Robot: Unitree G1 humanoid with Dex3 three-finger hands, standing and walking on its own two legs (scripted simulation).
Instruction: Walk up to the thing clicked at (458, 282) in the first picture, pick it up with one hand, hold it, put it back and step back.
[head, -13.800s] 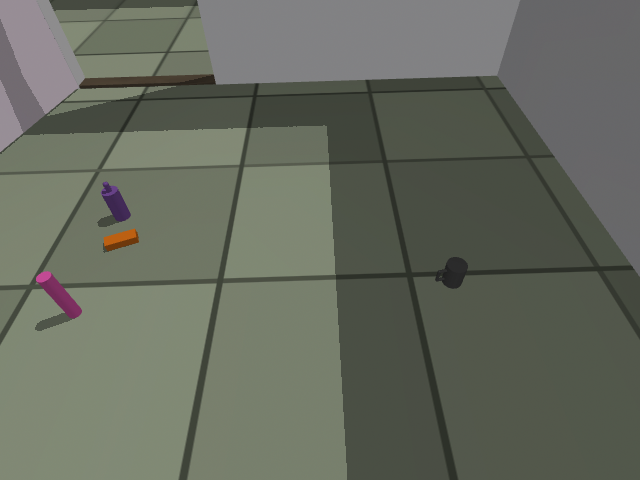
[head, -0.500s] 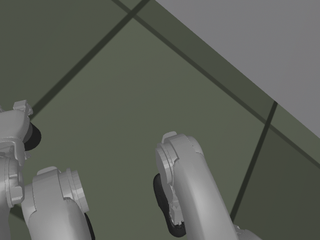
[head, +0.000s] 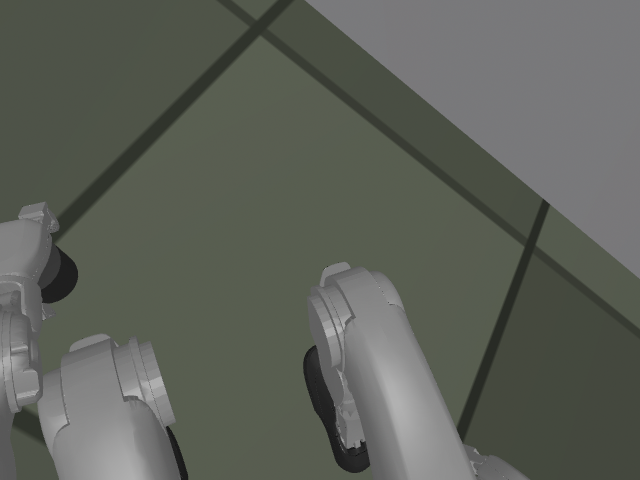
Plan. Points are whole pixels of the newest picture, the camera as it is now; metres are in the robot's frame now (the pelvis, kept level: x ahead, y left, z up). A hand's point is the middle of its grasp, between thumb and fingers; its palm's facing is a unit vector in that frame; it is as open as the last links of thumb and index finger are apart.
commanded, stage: close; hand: left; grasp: from above
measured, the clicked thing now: (28, 282) +0.41 +0.27 -0.25
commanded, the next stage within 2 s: settle in 0.68 s
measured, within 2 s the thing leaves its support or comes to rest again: leaves its support in 1.18 s
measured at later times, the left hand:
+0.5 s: hand (25, 277) +0.41 +0.26 -0.22, palm faces -0.46 -0.16 -0.87, open 11.7 cm
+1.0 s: hand (25, 276) +0.41 +0.26 -0.22, palm faces -0.45 -0.15 -0.88, open 11.1 cm
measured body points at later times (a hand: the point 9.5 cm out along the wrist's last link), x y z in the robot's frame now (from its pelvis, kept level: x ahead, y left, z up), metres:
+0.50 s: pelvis +0.00 +0.00 +0.00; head +0.24 +0.09 +0.37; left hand +0.43 +0.27 -0.17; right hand +0.04 -0.27 -0.07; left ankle +0.06 +0.13 -0.26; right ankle +0.11 -0.14 -0.26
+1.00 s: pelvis +0.00 +0.00 +0.00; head +0.24 +0.09 +0.37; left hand +0.43 +0.27 -0.17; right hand +0.05 -0.26 -0.08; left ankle +0.06 +0.13 -0.26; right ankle +0.11 -0.14 -0.26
